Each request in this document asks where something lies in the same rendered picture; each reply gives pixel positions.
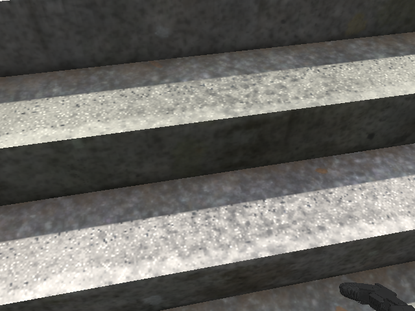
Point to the robot right hand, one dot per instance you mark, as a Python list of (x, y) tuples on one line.
[(377, 296)]

